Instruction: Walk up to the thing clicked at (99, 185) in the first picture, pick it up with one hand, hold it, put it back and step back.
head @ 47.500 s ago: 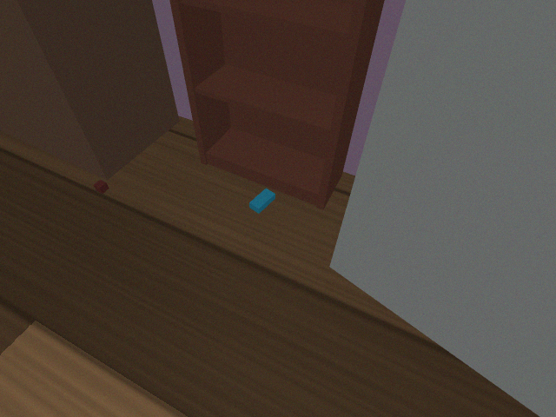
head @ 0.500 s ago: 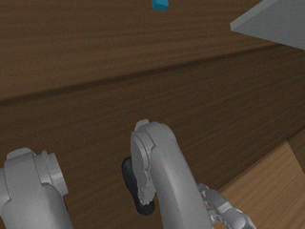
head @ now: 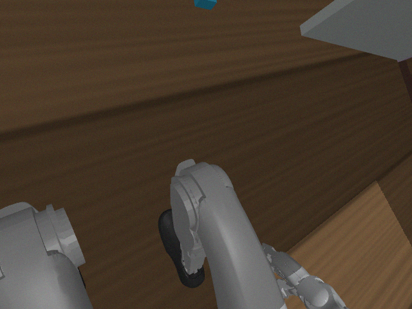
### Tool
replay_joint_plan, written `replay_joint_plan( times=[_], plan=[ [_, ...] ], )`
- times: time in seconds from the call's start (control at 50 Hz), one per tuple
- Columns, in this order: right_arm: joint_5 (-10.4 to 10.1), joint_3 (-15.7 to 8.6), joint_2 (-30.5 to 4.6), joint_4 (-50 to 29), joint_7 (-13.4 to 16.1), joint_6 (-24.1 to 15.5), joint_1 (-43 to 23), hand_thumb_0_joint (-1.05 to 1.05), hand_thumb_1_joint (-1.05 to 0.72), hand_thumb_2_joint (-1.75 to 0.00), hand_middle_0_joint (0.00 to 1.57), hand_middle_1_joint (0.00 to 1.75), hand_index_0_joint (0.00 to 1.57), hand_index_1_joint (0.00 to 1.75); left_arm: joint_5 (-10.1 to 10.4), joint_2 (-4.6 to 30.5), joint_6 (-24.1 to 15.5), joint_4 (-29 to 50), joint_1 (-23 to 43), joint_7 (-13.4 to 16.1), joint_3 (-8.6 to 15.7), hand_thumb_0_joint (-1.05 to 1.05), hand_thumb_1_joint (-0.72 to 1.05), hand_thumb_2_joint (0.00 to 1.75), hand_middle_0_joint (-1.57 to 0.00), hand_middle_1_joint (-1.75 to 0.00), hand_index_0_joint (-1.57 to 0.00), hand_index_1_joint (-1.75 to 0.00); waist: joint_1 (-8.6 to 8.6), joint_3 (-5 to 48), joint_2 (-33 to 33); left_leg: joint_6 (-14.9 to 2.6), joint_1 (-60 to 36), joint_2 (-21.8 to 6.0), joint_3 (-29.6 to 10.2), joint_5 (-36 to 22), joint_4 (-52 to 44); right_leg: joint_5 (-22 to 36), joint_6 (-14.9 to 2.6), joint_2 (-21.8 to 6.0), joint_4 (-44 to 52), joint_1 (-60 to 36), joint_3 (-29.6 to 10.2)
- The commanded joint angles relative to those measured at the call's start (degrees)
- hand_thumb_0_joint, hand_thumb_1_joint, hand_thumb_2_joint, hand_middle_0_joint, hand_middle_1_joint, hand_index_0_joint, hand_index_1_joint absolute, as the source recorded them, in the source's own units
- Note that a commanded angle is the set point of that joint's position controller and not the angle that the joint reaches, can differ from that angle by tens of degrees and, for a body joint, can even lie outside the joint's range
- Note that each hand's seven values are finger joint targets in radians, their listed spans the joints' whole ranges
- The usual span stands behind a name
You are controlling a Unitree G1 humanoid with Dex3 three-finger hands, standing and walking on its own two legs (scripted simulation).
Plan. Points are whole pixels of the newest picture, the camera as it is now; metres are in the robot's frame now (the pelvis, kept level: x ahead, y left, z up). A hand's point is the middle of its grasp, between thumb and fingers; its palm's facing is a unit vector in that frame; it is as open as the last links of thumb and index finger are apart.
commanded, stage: open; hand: left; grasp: from above
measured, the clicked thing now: out of the picture +0.43 +0.36 -0.28
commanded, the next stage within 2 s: withdraw in 0.94 s
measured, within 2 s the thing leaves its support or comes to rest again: neither
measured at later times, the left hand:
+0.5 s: hand out of the picture +0.41 +0.36 -0.24, palm faces -0.44 -0.15 -0.89, open 8.5 cm
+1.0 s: hand out of the picture +0.41 +0.36 -0.24, palm faces -0.46 -0.17 -0.87, open 11.2 cm
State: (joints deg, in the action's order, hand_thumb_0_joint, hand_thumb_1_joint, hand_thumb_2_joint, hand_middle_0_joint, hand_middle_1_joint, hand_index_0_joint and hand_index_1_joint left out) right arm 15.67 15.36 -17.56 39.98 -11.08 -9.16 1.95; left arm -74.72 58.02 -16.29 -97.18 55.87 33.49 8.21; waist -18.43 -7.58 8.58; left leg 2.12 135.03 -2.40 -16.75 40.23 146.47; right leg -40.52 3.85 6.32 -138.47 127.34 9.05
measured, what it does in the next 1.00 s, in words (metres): stands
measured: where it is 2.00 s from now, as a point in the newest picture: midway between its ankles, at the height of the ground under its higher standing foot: (135, 285)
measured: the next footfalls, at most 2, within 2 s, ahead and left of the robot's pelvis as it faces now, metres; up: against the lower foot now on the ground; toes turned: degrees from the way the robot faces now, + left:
none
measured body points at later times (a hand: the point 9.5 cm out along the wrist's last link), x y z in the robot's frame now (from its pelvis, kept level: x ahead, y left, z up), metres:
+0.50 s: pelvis +0.00 +0.00 +0.00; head +0.26 +0.14 +0.34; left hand +0.43 +0.36 -0.19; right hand +0.09 -0.25 -0.07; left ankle +0.06 +0.14 -0.26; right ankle +0.10 -0.12 -0.26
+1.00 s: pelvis +0.00 +0.00 +0.00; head +0.26 +0.15 +0.34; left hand +0.43 +0.37 -0.19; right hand +0.10 -0.25 -0.06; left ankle +0.06 +0.14 -0.26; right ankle +0.10 -0.12 -0.26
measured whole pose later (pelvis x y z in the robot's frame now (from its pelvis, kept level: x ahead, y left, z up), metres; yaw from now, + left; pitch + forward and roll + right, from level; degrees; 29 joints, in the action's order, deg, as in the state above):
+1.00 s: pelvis +0.00 +0.00 +0.00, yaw -1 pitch +27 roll -14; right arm 15.6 16.5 -18.1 38.9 -11.9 -10.0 1.3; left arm -73.6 58.8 -16.2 -95.7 55.8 32.3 7.0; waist -18.4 -8.2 9.3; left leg 1.9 135.0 -2.1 -17.3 40.1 146.5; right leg -40.4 3.7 6.2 -137.8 126.6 9.6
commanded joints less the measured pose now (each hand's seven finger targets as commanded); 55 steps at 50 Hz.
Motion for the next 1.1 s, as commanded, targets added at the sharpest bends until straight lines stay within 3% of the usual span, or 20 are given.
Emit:
replay_joint_plan(
  times=[0.0,0.02,0.06,0.1,0.12,0.18,0.2,0.26,0.38,0.42,0.46,0.6,0.64,0.72,0.82,0.88,0.9,1.0,1.06,1.08],
  plan=[
    [-0.06,-4.65,-18.27,-0.02,0.86,0.03,9.54,0.0,-0.9,-0.9,0.2,0.3,0.2,0.3,1.27,14.21,-0.2,3.52,11.02,2.53,0.93,0.0,0.93,0.16,-1.24,-0.18,-1.28,-0.14,-1.2,35.85,-27.43,-2.71,-27.5,-1.54,7.51,-11.01,-13.72,15.95,-4.38,1.43,12.8,-18.96,6.72],
    [-0.23,-4.62,-17.99,-0.72,0.71,-0.25,9.04,0.0,-0.9,-0.9,0.2,0.3,0.2,0.3,1.01,13.04,-0.36,4.53,13.19,2.2,-1.15,0.0,0.92,0.15,-1.23,-0.18,-1.27,-0.14,-1.78,34.02,-27.68,-2.74,-26.53,-1.52,7.53,-9.6,-13.51,14.64,-4.51,1.34,12.43,-17.17,6.49],
    [-0.31,-4.83,-18.5,-0.17,0.68,-0.54,9.63,0.0,-0.9,-0.9,0.2,0.3,0.2,0.3,0.79,14.78,-0.18,4.27,13.23,1.97,-0.14,0.0,0.76,0.18,-1.07,-0.23,-1.12,-0.18,-1.76,33.65,-27.25,-2.78,-26.4,-1.47,7.59,-8.51,-13.58,13.42,-4.53,1.4,12.87,-16.77,6.49],
    [-0.19,-4.53,-18.2,-0.71,0.6,-0.85,9.39,0.0,-0.9,-0.9,0.2,0.3,0.2,0.3,1.25,13.45,-0.22,5.58,14.37,1.67,-1.42,0.0,0.6,0.16,-0.98,-0.21,-1.02,-0.17,-1.85,34.54,-28.44,-2.7,-27.11,-1.52,7.61,-9.43,-13.39,14.33,-4.53,1.43,12.76,-17.89,6.1],
    [-0.16,-4.5,-18.76,-0.42,0.77,-0.54,9.51,0.0,-0.89,-0.9,0.2,0.3,0.2,0.3,1.84,15.44,-0.24,5.16,12.64,2.27,0.96,0.0,0.54,0.18,-0.94,-0.23,-0.98,-0.19,-1.19,36.13,-27.26,-2.59,-27.7,-1.56,7.25,-10.26,-13.87,14.88,-4.36,1.42,13.08,-19.03,7.01],
    [-0.2,-4.13,-18.33,-0.52,0.6,-0.84,9.15,0.0,-0.9,-0.9,0.2,0.3,0.2,0.3,1.39,13.39,-0.92,6.93,15.08,2.1,-1.8,0.0,0.44,0.23,-0.87,-0.26,-0.9,-0.23,-1.89,34.47,-28.64,-2.46,-27.65,-1.56,7.22,-9.98,-13.71,14.82,-4.53,1.41,12.26,-17.23,7.01],
    [0.04,-4.18,-18.73,-0.53,0.7,-0.65,9.02,0.0,-0.89,-0.9,0.2,0.3,0.2,0.3,1.27,15.57,-0.84,4.33,12.09,2.47,0.82,0.0,0.43,0.22,-0.85,-0.28,-0.89,-0.24,-1.42,35.61,-27.95,-2.51,-27.79,-1.62,7.08,-10.04,-13.94,14.82,-4.52,1.56,12.65,-18.42,7.08],
    [0.02,-4.15,-18.78,-0.47,0.58,-0.91,9.16,0.0,-0.9,-0.9,0.2,0.3,0.2,0.3,1.22,15.82,-0.95,6.11,13.6,2.57,0.43,0.0,0.35,0.29,-0.82,-0.3,-0.83,-0.28,-1.48,34.83,-28.92,-2.37,-27.35,-1.49,7.35,-9.29,-13.79,14.15,-4.53,1.36,12.35,-17.9,7.05],
    [0.32,-4.19,-18.49,0.23,0.1,-1.23,9.06,0.0,-0.9,-0.9,0.2,0.3,0.2,0.3,0.8,14.57,-0.43,6.96,12.41,3.04,-0.32,0.0,0.25,0.35,-0.71,-0.41,-0.73,-0.38,-1.21,35.82,-30.41,-2.28,-28.9,-1.68,7.62,-11.79,-13.11,16.75,-4.45,1.66,12.2,-18.87,6.8],
    [0.26,-4.4,-18.76,0.13,0.08,-1.14,9.08,0.0,-0.89,-0.9,0.2,0.3,0.2,0.3,0.87,15.61,-0.03,6.9,11.33,3.31,1.01,0.0,0.2,0.38,-0.67,-0.43,-0.69,-0.41,-0.74,37.58,-30.01,-2.37,-29.26,-1.77,7.59,-13.21,-13.02,18.14,-4.35,1.71,12.54,-20.36,6.59],
    [0.08,-4.31,-17.92,0.55,-0.13,-1.1,9.1,0.0,-0.9,-0.9,0.2,0.3,0.2,0.3,1.37,13.89,0.36,7.71,12.37,3.13,-0.36,0.0,0.16,0.41,-0.63,-0.46,-0.65,-0.44,-0.63,36.77,-30.74,-2.31,-29.02,-1.75,7.65,-13.22,-13.16,18.16,-4.44,1.56,12.37,-19.67,6.53],
    [-0.06,-4.7,-18.45,-0.15,-0.47,-1.11,8.8,0.0,-0.89,-0.9,0.2,0.3,0.2,0.3,1.8,13.07,1.58,6.04,11.59,1.74,-1.17,0.0,0.05,0.5,-0.55,-0.53,-0.56,-0.52,-1.22,35.87,-29.99,-2.16,-29.2,-1.71,7.07,-12.46,-13.85,17.03,-4.6,1.48,11.97,-18.07,7.23],
    [-0.22,-4.57,-18.54,-0.21,-0.32,-0.81,8.55,0.0,-0.89,-0.9,0.2,0.3,0.2,0.3,2.48,13.97,1.22,9.75,13.03,1.78,-0.41,0.0,0.02,0.53,-0.52,-0.55,-0.54,-0.54,-0.45,38.04,-31.11,-2.13,-29.73,-1.56,7.17,-13.08,-14.28,17.47,-4.63,1.53,12.45,-19.33,7.06],
    [-0.41,-4.75,-18.77,-0.39,-0.26,-0.62,8.46,0.0,-0.89,-0.9,0.2,0.3,0.2,0.3,1.94,13.93,1.32,5.42,10.6,1.35,-0.3,0.0,-0.01,0.56,-0.48,-0.6,-0.5,-0.58,-1.14,35.47,-30.19,-2.08,-28.78,-1.67,6.98,-11.66,-14.5,16.15,-4.76,1.46,12.24,-17.91,7.16],
    [-0.61,-4.25,-18.19,-0.97,-0.06,-0.53,8.38,0.0,-0.89,-0.9,0.2,0.3,0.2,0.3,2.25,13.39,0.06,10.38,14.75,0.98,-1.36,0.0,-0.05,0.59,-0.45,-0.63,-0.47,-0.61,-0.93,36.43,-31.09,-2.0,-29.66,-1.52,6.95,-11.58,-14.87,15.99,-4.83,1.36,12.37,-17.77,7.1],
    [-0.52,-4.4,-18.74,-1.26,-0.23,-0.93,8.74,0.0,-0.89,-0.9,0.2,0.3,0.2,0.3,1.66,12.83,-0.2,8.46,14.03,0.73,-2.06,0.0,-0.09,0.63,-0.42,-0.65,-0.43,-0.64,-2.22,34.69,-29.85,-2.06,-29.31,-1.57,6.89,-11.16,-14.36,15.69,-4.66,1.32,12.19,-17.14,7.27],
    [-0.47,-4.59,-19.11,-0.81,-0.09,-0.85,9.03,0.0,-0.89,-0.9,0.2,0.3,0.2,0.3,1.99,13.72,-0.26,7.17,12.69,0.98,-0.5,0.0,-0.08,0.61,-0.41,-0.66,-0.43,-0.65,-1.87,35.08,-29.7,-1.94,-29.75,-1.6,6.63,-11.3,-14.69,15.6,-4.63,1.26,12.22,-17.4,7.68],
    [-0.12,-4.21,-18.93,-1.1,-0.05,-0.61,8.66,0.0,-0.89,-0.9,0.2,0.3,0.2,0.3,0.96,14.46,-0.51,6.83,11.23,1.43,-0.29,0.0,-0.12,0.65,-0.38,-0.7,-0.39,-0.69,-1.08,36.18,-31.44,-1.81,-31.23,-1.73,6.88,-12.52,-14.8,16.62,-4.73,1.34,12.24,-18.42,7.33],
    [-0.04,-3.97,-18.76,-1.2,-0.15,-0.66,9.17,0.0,-0.9,-0.9,0.2,0.3,0.2,0.3,1.36,15.81,-0.82,11.02,13.61,2.09,0.82,0.0,-0.17,0.68,-0.36,-0.69,-0.38,-0.67,-0.81,38.04,-31.48,-2.08,-30.65,-1.64,7.43,-14.7,-13.71,19.03,-4.32,1.46,12.3,-20.28,6.99],
    [-0.15,-4.01,-18.65,-1.25,-0.13,-0.65,8.94,0.0,-0.9,-0.9,0.2,0.3,0.2,0.3,1.69,16.73,-0.82,12.7,13.78,2.51,1.89,0.0,-0.18,0.69,-0.34,-0.71,-0.37,-0.68,0.32,40.0,-32.46,-2.01,-31.77,-1.62,7.44,-15.41,-13.95,19.45,-4.42,1.33,12.41,-20.72,7.0]
  ],
)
